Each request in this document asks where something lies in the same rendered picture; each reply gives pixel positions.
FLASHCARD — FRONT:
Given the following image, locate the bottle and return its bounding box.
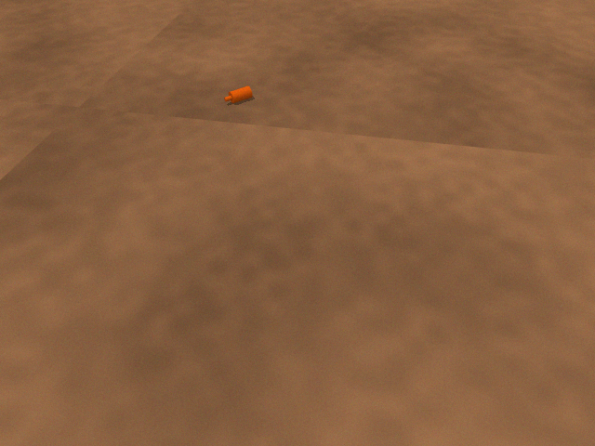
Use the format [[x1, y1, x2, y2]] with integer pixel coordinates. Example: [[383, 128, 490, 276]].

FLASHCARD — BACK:
[[224, 86, 253, 103]]

